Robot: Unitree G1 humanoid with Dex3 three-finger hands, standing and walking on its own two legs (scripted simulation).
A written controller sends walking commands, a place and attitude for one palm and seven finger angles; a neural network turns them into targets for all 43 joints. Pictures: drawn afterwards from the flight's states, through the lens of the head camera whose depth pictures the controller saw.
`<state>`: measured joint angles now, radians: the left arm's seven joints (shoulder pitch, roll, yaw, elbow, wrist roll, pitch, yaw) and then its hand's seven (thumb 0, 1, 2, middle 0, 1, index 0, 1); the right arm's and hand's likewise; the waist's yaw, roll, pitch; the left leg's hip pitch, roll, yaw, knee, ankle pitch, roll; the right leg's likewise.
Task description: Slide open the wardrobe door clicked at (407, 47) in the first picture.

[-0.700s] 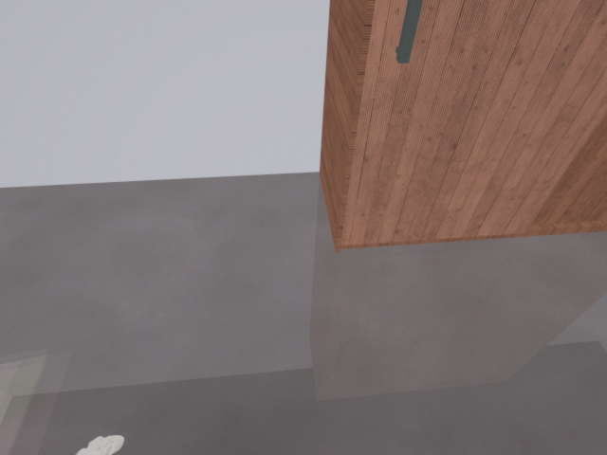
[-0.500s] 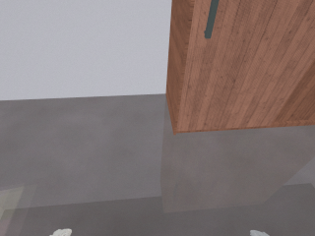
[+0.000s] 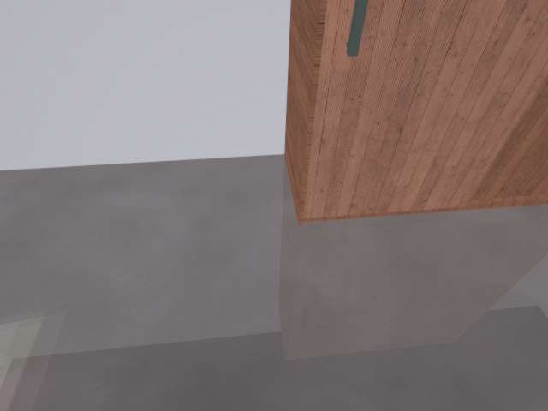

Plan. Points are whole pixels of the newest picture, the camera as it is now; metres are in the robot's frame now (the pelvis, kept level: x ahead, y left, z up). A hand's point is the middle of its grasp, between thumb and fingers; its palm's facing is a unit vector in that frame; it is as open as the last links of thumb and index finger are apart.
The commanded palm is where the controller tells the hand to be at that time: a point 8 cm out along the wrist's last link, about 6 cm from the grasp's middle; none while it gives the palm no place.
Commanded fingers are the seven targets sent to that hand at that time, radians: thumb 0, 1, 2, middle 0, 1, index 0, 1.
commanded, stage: stand and wait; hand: left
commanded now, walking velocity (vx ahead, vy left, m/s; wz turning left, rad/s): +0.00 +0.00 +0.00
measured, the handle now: out of the picture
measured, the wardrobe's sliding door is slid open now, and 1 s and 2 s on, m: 0.00 0.00 0.00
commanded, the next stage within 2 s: look at it before walking up in 0.12 s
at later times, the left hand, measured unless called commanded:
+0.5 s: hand out of the picture +0.08 +0.24 -0.15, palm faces -0.04 -0.94 -0.33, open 7.4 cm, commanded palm none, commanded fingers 0.00 0.90 0.90 -0.20 -0.30 -0.20 -0.30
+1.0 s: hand out of the picture +0.08 +0.24 -0.16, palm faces -0.05 -0.94 -0.33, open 7.4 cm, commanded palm none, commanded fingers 0.00 0.90 0.90 -0.20 -0.30 -0.20 -0.30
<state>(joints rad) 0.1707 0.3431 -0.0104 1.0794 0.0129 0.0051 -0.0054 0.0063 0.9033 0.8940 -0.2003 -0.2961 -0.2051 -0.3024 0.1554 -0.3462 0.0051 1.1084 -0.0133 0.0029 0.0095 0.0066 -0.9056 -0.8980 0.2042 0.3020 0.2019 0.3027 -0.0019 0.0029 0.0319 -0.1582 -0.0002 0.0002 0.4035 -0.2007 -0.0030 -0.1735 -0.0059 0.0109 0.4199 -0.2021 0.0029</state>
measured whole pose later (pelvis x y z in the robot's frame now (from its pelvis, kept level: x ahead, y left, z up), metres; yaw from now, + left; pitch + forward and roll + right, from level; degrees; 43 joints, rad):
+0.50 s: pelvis +0.01 +0.00 +0.00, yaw +0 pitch -2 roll +0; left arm 0.14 0.34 -0.01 1.08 0.01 0.00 0.00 0.01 0.90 0.89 -0.20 -0.30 -0.21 -0.30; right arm 0.12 -0.34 0.01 1.11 -0.01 -0.01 0.01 0.01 -0.91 -0.90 0.20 0.30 0.20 0.30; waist 0.00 0.00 0.03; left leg -0.15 0.01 0.00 0.38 -0.20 -0.01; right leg -0.17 0.00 0.01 0.40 -0.20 0.00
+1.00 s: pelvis +0.01 +0.00 +0.00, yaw -3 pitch -2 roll +0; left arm 0.16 0.33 0.00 1.06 0.01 0.02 0.00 0.00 0.90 0.89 -0.20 -0.30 -0.20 -0.30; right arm 0.11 -0.32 0.00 1.08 -0.01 0.01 -0.01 0.00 -0.91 -0.90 0.20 0.30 0.20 0.30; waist 0.02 0.00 0.04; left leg -0.16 0.02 0.04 0.42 -0.23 -0.01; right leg -0.19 0.02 0.05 0.44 -0.22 0.00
